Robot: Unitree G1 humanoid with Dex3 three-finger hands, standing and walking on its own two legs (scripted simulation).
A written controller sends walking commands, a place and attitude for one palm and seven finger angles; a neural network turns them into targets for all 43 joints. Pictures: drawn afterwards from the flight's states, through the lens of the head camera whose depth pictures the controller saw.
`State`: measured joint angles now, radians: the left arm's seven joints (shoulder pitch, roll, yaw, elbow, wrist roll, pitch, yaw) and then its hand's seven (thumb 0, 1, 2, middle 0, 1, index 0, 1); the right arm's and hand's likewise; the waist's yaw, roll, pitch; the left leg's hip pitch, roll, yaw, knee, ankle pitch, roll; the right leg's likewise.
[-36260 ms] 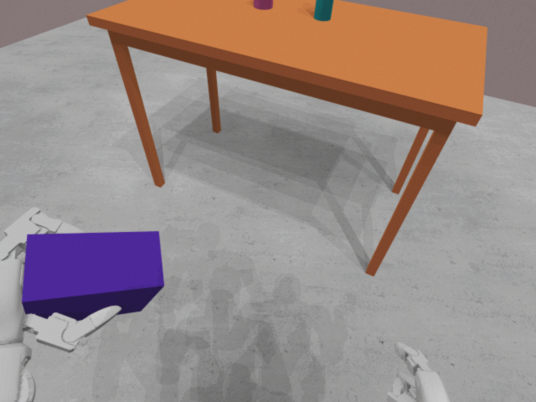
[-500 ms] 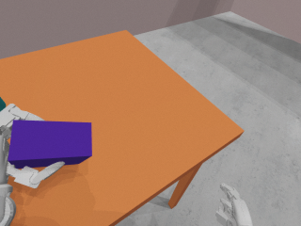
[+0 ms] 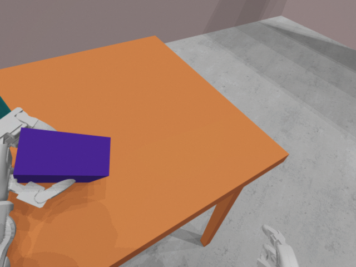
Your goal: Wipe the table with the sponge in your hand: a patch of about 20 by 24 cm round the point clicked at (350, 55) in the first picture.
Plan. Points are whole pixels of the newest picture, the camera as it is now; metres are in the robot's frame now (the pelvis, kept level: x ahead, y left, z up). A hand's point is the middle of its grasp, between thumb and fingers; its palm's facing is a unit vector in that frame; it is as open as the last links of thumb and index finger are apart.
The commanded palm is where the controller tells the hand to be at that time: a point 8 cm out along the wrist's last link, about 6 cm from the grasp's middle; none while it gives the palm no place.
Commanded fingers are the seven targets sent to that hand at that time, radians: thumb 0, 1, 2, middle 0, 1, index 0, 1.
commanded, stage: come to a stop and stand still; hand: left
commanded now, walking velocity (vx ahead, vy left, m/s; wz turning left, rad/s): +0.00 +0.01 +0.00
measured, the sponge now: (75, 161) +0.25 +0.22 +0.15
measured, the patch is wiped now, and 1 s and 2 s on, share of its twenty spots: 0.10 0.15 0.15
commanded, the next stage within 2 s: look again from close up in 0.84 s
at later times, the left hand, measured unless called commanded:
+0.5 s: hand (40, 166) +0.22 +0.26 +0.17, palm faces +0.39 -0.87 -0.30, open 10.5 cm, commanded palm +0.17 +0.29 +0.17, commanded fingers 0.00 0.10 1.30 -1.20 -1.60 -1.20 -1.60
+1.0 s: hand (41, 165) +0.23 +0.26 +0.16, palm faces +0.39 -0.86 -0.31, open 10.5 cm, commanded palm +0.17 +0.29 +0.17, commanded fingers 0.00 0.10 1.30 -1.20 -1.60 -1.20 -1.60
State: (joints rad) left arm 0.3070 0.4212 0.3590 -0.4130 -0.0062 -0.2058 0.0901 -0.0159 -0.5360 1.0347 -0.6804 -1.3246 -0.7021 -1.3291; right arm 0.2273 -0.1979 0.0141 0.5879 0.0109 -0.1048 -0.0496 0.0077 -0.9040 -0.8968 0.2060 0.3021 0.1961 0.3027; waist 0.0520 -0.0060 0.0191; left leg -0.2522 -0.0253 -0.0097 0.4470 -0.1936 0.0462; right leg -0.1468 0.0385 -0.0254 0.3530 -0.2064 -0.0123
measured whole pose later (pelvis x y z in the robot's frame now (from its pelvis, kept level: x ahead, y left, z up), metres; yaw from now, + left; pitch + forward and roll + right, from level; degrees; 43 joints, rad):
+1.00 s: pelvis +0.00 +0.02 +0.00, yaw -1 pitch -1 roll -2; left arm 0.40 0.35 0.34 -0.46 -0.05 -0.21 0.12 -0.01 -0.53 1.03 -0.68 -1.32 -0.70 -1.33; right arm 0.19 -0.19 0.02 0.57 0.02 -0.10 -0.04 0.01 -0.90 -0.90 0.21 0.30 0.20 0.30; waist 0.03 -0.03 0.03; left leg -0.22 -0.05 0.02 0.42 -0.19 0.07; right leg -0.13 0.02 0.00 0.35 -0.21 0.01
